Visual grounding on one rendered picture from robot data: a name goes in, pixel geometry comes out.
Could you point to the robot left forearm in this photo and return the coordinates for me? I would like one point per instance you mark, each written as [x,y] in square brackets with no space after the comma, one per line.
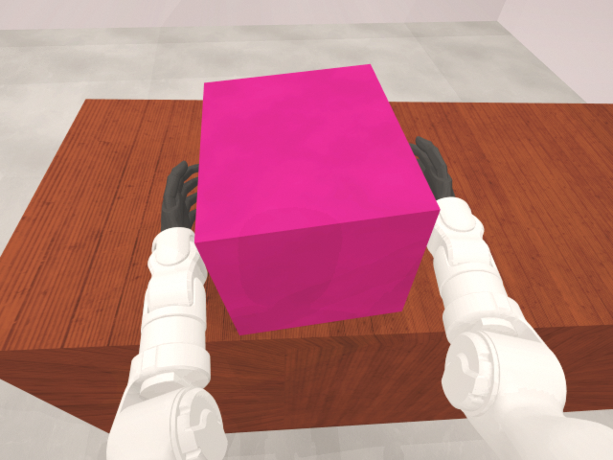
[172,351]

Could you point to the robot right forearm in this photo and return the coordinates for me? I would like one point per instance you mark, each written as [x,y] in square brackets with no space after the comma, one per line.
[469,282]

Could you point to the right robot upper arm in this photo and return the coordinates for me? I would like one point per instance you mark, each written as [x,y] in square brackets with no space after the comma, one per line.
[512,390]

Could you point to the left robot upper arm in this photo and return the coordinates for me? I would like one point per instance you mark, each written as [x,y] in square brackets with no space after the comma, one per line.
[184,424]

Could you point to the robot right hand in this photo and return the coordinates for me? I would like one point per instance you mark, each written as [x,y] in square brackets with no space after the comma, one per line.
[433,167]

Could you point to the robot left hand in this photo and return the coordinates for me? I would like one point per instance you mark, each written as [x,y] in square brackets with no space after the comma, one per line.
[176,204]

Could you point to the carton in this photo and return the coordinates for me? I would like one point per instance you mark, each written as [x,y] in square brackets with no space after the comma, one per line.
[311,206]

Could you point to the pedestal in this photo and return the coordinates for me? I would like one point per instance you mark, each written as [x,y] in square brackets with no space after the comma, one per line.
[74,274]

